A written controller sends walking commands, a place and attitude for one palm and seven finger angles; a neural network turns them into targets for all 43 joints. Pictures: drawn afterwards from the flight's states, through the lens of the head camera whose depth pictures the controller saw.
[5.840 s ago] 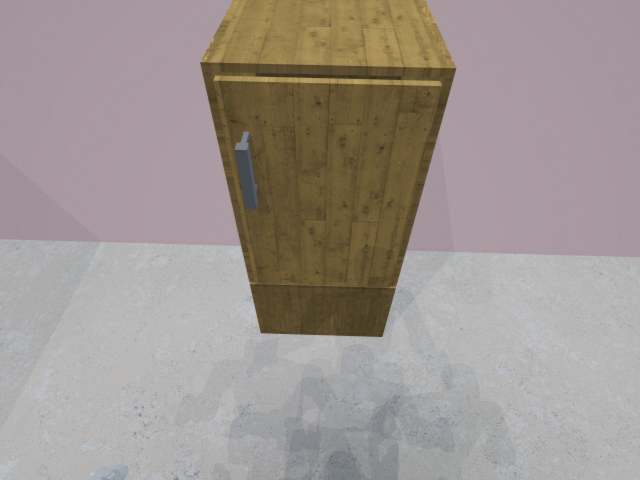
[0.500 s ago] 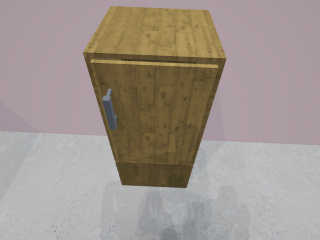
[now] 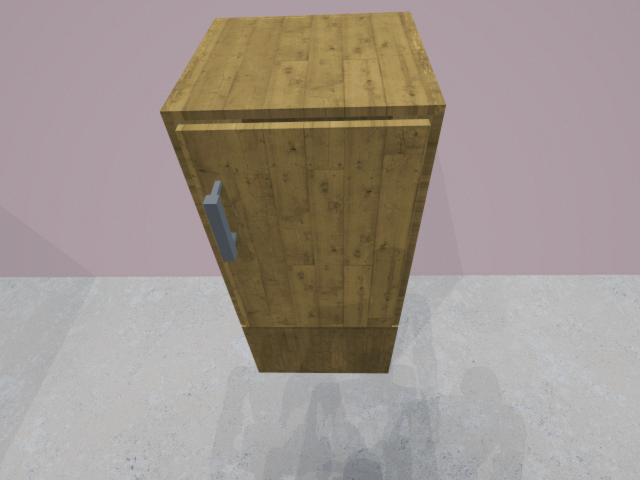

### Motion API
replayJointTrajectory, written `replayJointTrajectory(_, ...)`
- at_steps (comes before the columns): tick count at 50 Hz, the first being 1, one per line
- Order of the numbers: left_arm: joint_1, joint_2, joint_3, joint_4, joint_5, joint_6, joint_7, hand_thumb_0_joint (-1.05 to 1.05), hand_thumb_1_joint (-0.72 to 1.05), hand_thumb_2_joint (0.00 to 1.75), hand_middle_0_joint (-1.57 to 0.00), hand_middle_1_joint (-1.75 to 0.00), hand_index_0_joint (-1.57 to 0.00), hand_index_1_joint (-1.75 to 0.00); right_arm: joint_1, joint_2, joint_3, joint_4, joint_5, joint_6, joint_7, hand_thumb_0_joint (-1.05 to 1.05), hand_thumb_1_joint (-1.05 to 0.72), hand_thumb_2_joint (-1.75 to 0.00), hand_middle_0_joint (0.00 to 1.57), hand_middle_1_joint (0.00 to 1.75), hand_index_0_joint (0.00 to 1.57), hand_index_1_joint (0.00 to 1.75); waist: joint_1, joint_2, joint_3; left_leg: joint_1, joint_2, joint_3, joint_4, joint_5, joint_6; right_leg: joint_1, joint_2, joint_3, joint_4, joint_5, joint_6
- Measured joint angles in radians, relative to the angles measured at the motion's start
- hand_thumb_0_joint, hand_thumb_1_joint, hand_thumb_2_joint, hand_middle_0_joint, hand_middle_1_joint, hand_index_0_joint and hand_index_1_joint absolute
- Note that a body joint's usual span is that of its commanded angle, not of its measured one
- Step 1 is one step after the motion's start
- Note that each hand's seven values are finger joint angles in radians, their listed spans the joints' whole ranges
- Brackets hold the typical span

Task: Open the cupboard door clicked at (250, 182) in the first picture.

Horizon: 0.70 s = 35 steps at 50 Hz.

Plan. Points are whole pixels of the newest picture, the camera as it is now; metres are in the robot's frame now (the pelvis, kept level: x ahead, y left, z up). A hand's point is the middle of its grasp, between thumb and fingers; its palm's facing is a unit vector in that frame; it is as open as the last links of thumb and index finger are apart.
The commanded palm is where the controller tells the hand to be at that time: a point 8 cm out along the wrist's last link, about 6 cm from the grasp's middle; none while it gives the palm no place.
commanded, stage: look again from close up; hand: left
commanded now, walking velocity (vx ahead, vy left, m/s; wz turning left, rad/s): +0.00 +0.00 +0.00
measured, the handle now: (223, 222) +0.53 +0.21 -0.01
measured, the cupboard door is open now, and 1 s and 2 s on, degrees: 0 0 0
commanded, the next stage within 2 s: raise the hand with hooked fingers in 0.10 s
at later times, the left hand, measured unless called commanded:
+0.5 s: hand (202, 419) +0.19 +0.16 -0.01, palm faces +0.07 -1.00 -0.03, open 7.9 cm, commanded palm +0.12 +0.23 -0.05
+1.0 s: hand (162, 427) +0.19 +0.22 -0.04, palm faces +0.00 -1.00 -0.04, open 10.9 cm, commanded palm +0.16 +0.27 -0.03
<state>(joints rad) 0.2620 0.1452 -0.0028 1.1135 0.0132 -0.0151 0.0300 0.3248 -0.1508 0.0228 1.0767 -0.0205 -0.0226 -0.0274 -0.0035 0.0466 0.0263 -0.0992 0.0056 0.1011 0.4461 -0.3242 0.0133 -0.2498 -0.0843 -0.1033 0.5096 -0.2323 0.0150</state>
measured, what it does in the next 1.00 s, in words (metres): lowers itself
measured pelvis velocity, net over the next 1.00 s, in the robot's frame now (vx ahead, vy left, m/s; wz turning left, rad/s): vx -0.05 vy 0.00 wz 0.02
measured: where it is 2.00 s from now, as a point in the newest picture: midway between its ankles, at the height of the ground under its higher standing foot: outside the picture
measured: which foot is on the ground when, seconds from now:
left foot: down 0.00-1.00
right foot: down 0.00-1.00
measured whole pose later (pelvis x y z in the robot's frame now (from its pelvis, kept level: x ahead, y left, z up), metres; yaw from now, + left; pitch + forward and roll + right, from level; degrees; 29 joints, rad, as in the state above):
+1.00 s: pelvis -0.05 +0.00 -0.08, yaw +1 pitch +14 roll -2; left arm 0.27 0.27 0.28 0.09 -0.32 -0.32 -0.37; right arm 0.27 -0.19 0.05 0.58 0.02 -0.23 -0.03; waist -0.01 0.03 -0.10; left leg -0.82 0.05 0.02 1.13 -0.56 0.01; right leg -0.90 -0.09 -0.13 1.05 -0.39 -0.01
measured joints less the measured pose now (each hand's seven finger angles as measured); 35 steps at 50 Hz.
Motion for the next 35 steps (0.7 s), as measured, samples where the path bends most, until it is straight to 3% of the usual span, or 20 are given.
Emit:
replayJointTrajectory(11,-0.011,-0.002,0.002,0.012,0.001,-0.005,0.007,0.01,0.93,0.9,-0.2,-0.3,-0.2,-0.3,-0.026,-0.007,-0.004,0.029,0.004,0.005,0.002,0.0,-0.91,-0.9,0.2,0.3,0.2,0.3,0.002,-0.009,0.02,-0.001,0.018,-0.005,-0.011,0.008,-0.017,0.002,0.018,-0.008,-0.015,0.003,-0.014)
replayJointTrajectory(12,0.034,-0.001,0.017,-0.133,-0.038,0.047,0.009,0.01,0.93,0.9,-0.2,-0.3,-0.2,-0.3,-0.017,-0.01,0.0,-0.006,0.019,-0.006,-0.001,0.0,-0.91,-0.9,0.2,0.3,0.2,0.3,0.003,-0.013,0.025,-0.014,0.022,-0.005,0.005,0.001,-0.019,-0.009,0.021,-0.008,-0.006,0.002,-0.016)
replayJointTrajectory(13,0.091,0.004,0.028,-0.311,-0.063,0.056,0.017,0.02,0.93,0.9,-0.2,-0.3,-0.2,-0.3,0.002,-0.015,0.001,-0.045,0.026,-0.046,-0.015,0.01,-0.91,-0.9,0.21,0.3,0.2,0.3,0.012,-0.019,0.024,-0.019,0.022,-0.002,0.009,-0.002,-0.02,-0.019,0.021,-0.005,0.005,-0.002,-0.019)
replayJointTrajectory(15,0.167,0.006,0.025,-0.598,-0.107,0.014,0.051,0.03,0.93,0.89,-0.2,-0.31,-0.2,-0.31,0.027,-0.041,-0.011,-0.107,0.042,-0.137,-0.039,0.01,-0.91,-0.9,0.21,0.3,0.2,0.3,0.013,-0.016,0.005,-0.039,0.019,-0.008,0.022,-0.005,-0.022,-0.036,0.015,-0.01,0.022,-0.011,-0.021)
replayJointTrajectory(17,0.164,0.0,0.044,-0.768,-0.139,-0.051,0.052,0.03,0.91,0.89,-0.2,-0.32,-0.2,-0.32,0.012,-0.073,-0.03,-0.167,0.044,-0.197,-0.042,0.02,-0.92,-0.9,0.21,0.3,0.2,0.3,-0.006,-0.009,-0.016,-0.091,0.015,-0.027,0.066,-0.014,-0.02,-0.072,0.004,-0.027,0.051,-0.021,-0.02)
replayJointTrajectory(20,0.097,-0.001,0.109,-0.866,-0.175,-0.224,-0.023,0.02,0.86,0.87,-0.2,-0.34,-0.2,-0.35,-0.044,-0.106,-0.062,-0.273,0.033,-0.245,-0.027,0.02,-0.91,-0.9,0.21,0.3,0.2,0.3,-0.018,-0.025,-0.069,-0.224,0.017,-0.029,0.175,-0.047,-0.022,-0.202,-0.004,-0.023,0.15,-0.048,-0.026)
replayJointTrajectory(24,0.054,0.011,0.176,-0.886,-0.243,-0.514,-0.229,0.01,0.78,0.84,-0.2,-0.39,-0.21,-0.39,-0.133,-0.135,-0.099,-0.419,0.03,-0.278,0.015,0.02,-0.91,-0.9,0.21,0.3,0.2,0.3,-0.015,-0.068,-0.132,-0.427,0.032,-0.017,0.38,-0.129,-0.031,-0.415,-0.003,0.002,0.344,-0.113,-0.042)
replayJointTrajectory(26,0.058,0.02,0.195,-0.883,-0.27,-0.604,-0.336,0.01,0.73,0.82,-0.21,-0.42,-0.21,-0.42,-0.171,-0.153,-0.113,-0.487,0.036,-0.277,0.03,0.01,-0.91,-0.9,0.2,0.3,0.2,0.3,-0.005,-0.082,-0.147,-0.517,0.037,-0.024,0.483,-0.155,-0.035,-0.508,-0.002,0.009,0.443,-0.149,-0.047)
replayJointTrajectory(28,0.077,0.029,0.203,-0.887,-0.297,-0.604,-0.405,0.01,0.69,0.8,-0.21,-0.44,-0.21,-0.45,-0.198,-0.167,-0.12,-0.545,0.046,-0.262,0.029,0.01,-0.91,-0.9,0.2,0.3,0.2,0.3,0.009,-0.094,-0.154,-0.587,0.038,-0.031,0.572,-0.203,-0.031,-0.578,-0.003,0.014,0.524,-0.18,-0.051)
replayJointTrajectory(30,0.097,0.034,0.209,-0.895,-0.318,-0.555,-0.431,0.01,0.64,0.78,-0.22,-0.47,-0.22,-0.48,-0.211,-0.174,-0.121,-0.594,0.053,-0.246,0.019,0.01,-0.91,-0.9,0.2,0.3,0.2,0.3,0.022,-0.1,-0.154,-0.642,0.039,-0.042,0.637,-0.234,-0.036,-0.626,-0.006,0.009,0.578,-0.201,-0.053)
replayJointTrajectory(35,0.143,0.046,0.236,-0.987,-0.306,-0.475,-0.383,0.01,0.52,0.74,-0.23,-0.55,-0.23,-0.55,-0.205,-0.144,-0.088,-0.634,0.047,-0.23,-0.005,0.01,-0.91,-0.9,0.2,0.3,0.2,0.3,0.046,-0.086,-0.137,-0.724,0.051,-0.087,0.735,-0.271,-0.037,-0.673,-0.001,-0.03,0.631,-0.221,-0.056)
